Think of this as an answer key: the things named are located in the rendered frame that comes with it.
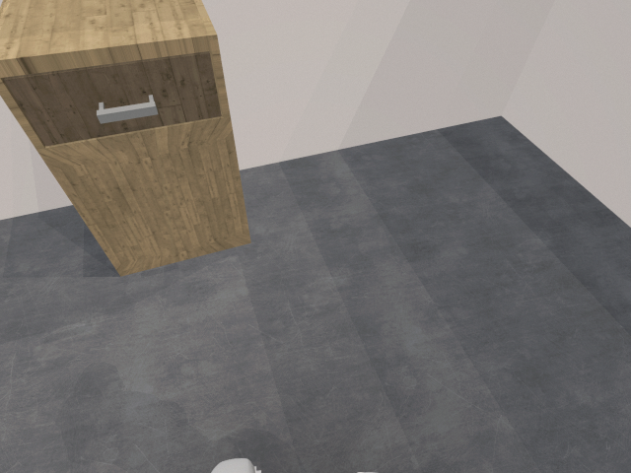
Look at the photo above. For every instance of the drawer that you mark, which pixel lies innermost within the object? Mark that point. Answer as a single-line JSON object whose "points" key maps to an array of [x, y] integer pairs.
{"points": [[62, 105]]}

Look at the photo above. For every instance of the cabinet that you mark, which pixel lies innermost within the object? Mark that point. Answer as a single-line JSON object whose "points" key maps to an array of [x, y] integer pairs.
{"points": [[150, 197]]}

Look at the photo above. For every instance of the handle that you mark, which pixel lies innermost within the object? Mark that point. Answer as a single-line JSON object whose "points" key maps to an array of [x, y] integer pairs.
{"points": [[126, 112]]}

